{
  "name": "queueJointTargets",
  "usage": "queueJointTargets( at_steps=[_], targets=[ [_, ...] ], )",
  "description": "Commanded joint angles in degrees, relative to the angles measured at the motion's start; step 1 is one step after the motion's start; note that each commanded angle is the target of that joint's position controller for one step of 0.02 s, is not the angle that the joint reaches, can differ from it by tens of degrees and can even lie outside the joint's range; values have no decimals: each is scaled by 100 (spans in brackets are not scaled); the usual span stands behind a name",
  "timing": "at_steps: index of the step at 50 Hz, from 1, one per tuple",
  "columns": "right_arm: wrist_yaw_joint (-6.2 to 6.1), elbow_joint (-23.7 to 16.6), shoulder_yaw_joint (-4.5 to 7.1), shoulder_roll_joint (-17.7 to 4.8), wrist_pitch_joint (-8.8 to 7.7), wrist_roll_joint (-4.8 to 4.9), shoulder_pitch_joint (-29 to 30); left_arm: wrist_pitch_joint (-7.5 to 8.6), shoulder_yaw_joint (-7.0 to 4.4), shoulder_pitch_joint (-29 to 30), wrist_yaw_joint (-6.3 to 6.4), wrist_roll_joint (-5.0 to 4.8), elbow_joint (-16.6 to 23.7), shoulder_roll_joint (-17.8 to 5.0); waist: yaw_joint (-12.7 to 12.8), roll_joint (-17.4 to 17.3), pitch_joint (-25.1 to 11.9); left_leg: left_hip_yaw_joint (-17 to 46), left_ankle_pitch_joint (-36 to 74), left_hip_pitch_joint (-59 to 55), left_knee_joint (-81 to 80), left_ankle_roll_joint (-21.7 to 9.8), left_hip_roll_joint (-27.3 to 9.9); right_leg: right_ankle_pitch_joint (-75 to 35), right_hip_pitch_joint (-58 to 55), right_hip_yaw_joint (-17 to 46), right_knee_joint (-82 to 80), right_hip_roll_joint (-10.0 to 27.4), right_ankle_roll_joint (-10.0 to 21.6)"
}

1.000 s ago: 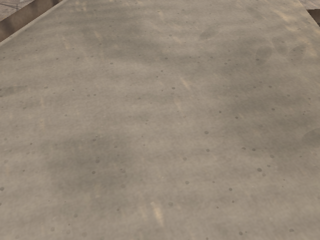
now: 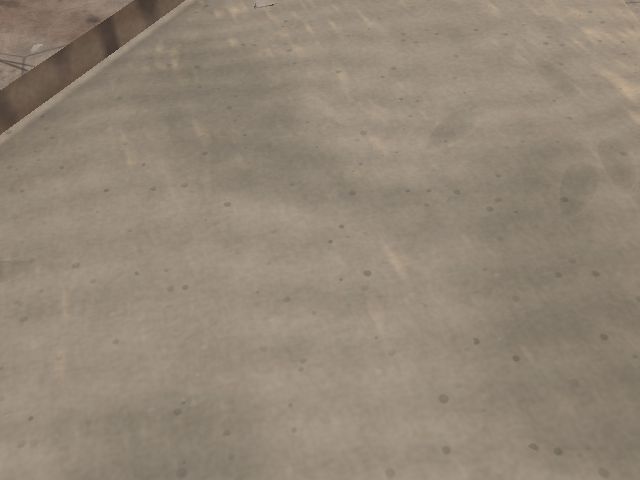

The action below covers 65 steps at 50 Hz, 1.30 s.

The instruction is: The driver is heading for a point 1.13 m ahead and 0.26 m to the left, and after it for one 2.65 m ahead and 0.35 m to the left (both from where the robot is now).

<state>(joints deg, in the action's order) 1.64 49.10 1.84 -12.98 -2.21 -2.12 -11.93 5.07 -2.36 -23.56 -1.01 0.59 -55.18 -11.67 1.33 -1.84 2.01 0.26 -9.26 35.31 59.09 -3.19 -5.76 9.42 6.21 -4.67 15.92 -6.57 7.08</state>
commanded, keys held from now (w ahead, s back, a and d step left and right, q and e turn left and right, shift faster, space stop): w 1.00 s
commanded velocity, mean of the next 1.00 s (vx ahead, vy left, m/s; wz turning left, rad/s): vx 0.50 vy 0.00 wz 0.00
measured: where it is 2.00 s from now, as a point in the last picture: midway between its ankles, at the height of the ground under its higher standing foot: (310, 268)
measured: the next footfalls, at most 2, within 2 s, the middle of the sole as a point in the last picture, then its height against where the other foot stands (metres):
left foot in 0.32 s outside the picture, level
right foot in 0.88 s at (372, 416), level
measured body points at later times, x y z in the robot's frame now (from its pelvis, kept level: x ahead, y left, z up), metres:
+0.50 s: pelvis +0.28 +0.06 +0.00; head +0.30 +0.07 +0.45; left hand +0.32 +0.32 -0.15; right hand +0.32 -0.19 -0.14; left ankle +0.31 +0.12 -0.74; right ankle +0.24 -0.07 -0.66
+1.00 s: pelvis +0.55 +0.01 -0.01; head +0.58 +0.00 +0.44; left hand +0.66 +0.26 -0.14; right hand +0.53 -0.23 -0.16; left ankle +0.44 +0.13 -0.65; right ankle +0.61 -0.05 -0.74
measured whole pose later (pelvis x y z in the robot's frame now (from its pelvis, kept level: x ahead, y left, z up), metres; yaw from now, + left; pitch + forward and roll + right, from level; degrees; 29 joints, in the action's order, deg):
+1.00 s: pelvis +0.55 +0.01 -0.01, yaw +0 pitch -1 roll +0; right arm 0.1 59.0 2.5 -11.5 -4.4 -1.0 -21.0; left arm 4.4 -3.1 -9.7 -0.5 1.0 -54.1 -12.1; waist -1.3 -1.2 3.6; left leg -0.5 -19.7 18.8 65.7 -5.0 -0.4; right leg 9.8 17.5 -6.2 27.6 -2.6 5.5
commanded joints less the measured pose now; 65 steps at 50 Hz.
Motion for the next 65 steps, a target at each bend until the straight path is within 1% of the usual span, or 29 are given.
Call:
queueJointTargets(
  at_steps=[1,6,11,13,14,15,16,17,18,19,20,22,25,29,34,39,41,42,43,44,45,46,47,48,50,51,55,61,65],
  targets=[
    [21,-316,47,-270,1,14,307,100,-80,-198,19,-37,171,-574,-69,317,365,-93,679,456,-648,146,-141,-684,148,1256,-1149,1616,545],
    [43,-530,-9,-164,-20,61,1231,96,-34,-723,80,-17,-59,-569,223,444,422,-329,1234,427,-1831,186,86,-1459,-485,977,-973,1576,386],
    [37,-721,1,-213,-89,72,1743,53,-32,-962,182,84,-276,-669,286,527,489,-434,568,318,-2498,-39,317,-2619,-1360,970,-458,1869,469],
    [-4,-621,41,-269,-141,77,1358,45,-43,-754,211,93,-298,-750,25,606,317,-548,108,-473,-2808,-239,571,-3899,-1372,825,85,1876,350],
    [-52,-431,99,-361,-174,70,784,36,-56,-674,212,90,-316,-812,-218,641,11,-619,-32,-1233,-2964,-357,779,-4645,-1316,754,727,1821,270],
    [-113,-94,183,-506,-230,33,-206,23,-51,-567,200,63,-315,-829,-644,510,-510,-630,199,-2476,-3285,-527,862,-4638,-958,554,1787,1623,155],
    [-190,146,309,-899,-282,-110,-1267,46,2,-472,185,6,-157,-713,-1039,212,-1199,394,-254,-4075,-3297,-831,-111,-3011,232,411,3308,1409,58],
    [-192,224,459,-1477,-266,-193,-1726,43,127,-1128,121,-230,-48,-68,-797,-1143,-2017,3277,-609,-5790,-3686,-1710,-1904,1110,2419,26,5635,354,-252],
    [-129,231,414,-1117,-187,63,-1418,38,-46,-826,150,-60,-136,-710,-768,-380,-1808,3881,-750,-5368,-4230,-1672,-1754,1779,2992,754,6171,387,-156],
    [-111,167,332,-874,-190,127,-762,57,-78,-266,132,-30,74,-727,-500,-228,-856,2817,-553,-4494,-4360,-1467,-1514,1218,3189,809,6025,707,-123],
    [-84,144,262,-571,-237,114,-431,80,-58,38,109,-13,138,-631,-376,16,-464,2208,54,-3776,-4568,-1315,-1275,862,3010,786,5711,891,-129],
    [-110,301,151,-218,-307,124,-355,-65,-52,24,51,127,112,-437,-32,-74,-134,1351,680,-2921,-4817,-953,-788,675,2500,738,5171,1117,-221],
    [-123,560,149,-298,-419,165,-774,-220,-36,81,-48,172,113,-237,101,-98,-54,883,1324,-2694,-5007,-936,-612,473,2471,561,4860,1144,-352],
    [-122,748,137,-382,-417,169,-1199,-276,-32,1160,-80,146,460,-310,-58,-112,281,534,1494,-2787,-5259,-875,-439,-365,3171,345,3997,1293,-514],
    [-154,935,94,-398,-410,155,-1713,-248,59,2229,-80,66,756,-218,-346,-169,376,271,2007,-3207,-5219,-734,-366,-1056,3026,91,2529,1113,-525],
    [-250,1132,103,-468,-353,67,-2020,-188,39,2780,-55,66,971,-332,-435,-190,495,313,2605,-4165,-4853,-820,-701,-566,3081,56,1870,954,-286],
    [-283,1146,122,-535,-338,49,-1850,-131,-1,2478,-25,63,906,-380,-220,-218,360,183,3686,-4253,-4350,-723,-722,-115,2448,-45,1585,740,-100],
    [-287,1153,137,-590,-328,48,-1769,-97,-52,1979,13,66,742,-448,-10,-249,101,109,4409,-4207,-3775,-650,-671,48,1767,-123,1443,543,7],
    [-275,1148,137,-604,-306,74,-1664,-45,-128,1052,63,94,418,-549,381,-105,-360,-76,4541,-3939,-2754,-544,-472,-157,650,-200,1084,387,151],
    [-257,1020,93,-503,-319,126,-1595,12,-251,9,129,223,145,-892,749,140,-998,-212,3197,-2849,-1332,-436,-249,63,-910,611,1067,1130,429],
    [-192,868,-17,52,-319,366,-2146,3,-415,-617,149,334,88,-1509,622,1353,-1838,-628,-261,-788,1032,-132,732,660,-2603,3372,675,2916,1206],
    [-196,942,127,-405,-311,214,-2005,-88,-390,-283,87,100,91,-1321,517,914,-1791,138,-1972,-131,1697,-221,905,698,-2313,4387,9,3025,1300],
    [-185,777,171,-455,-300,157,-1465,-102,-315,392,67,-2,165,-1051,227,633,-817,256,-1446,196,1690,-261,526,912,-1464,3387,-88,2790,1092],
    [-158,698,150,-368,-325,129,-1133,-63,-225,783,37,-8,225,-686,109,361,-324,240,-1018,74,1364,-252,323,548,-665,2752,-338,2544,914],
    [-112,722,144,-163,-207,8,-1127,10,-111,928,64,-8,108,-317,-239,459,31,194,-711,-473,762,-157,69,-94,253,1853,-627,2032,528],
    [-72,768,131,-50,-135,-20,-1220,51,-87,803,78,2,25,-266,-308,491,2,141,-642,-659,661,-104,67,-374,398,1610,-685,1931,492],
    [-6,562,151,-65,27,29,-634,173,-129,293,110,31,-184,-531,-311,462,230,136,-13,-94,250,-3,23,-781,374,916,-983,1856,411],
    [49,137,74,-1,0,92,604,200,-52,-135,167,24,-282,-461,-58,494,437,-134,1118,190,-1359,3,154,-1538,-73,102,-1037,1742,133],
    [77,-139,26,9,-18,64,1242,173,-50,-571,262,56,-454,-513,136,479,541,-525,951,241,-2104,-168,256,-2318,-882,-219,-775,1964,121]
  ],
)
Keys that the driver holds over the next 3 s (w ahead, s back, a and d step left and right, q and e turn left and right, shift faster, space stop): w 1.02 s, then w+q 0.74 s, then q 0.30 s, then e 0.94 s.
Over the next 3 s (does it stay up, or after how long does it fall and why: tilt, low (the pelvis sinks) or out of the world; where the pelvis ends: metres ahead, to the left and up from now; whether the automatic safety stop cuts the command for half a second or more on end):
stays up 1.09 0.08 0.00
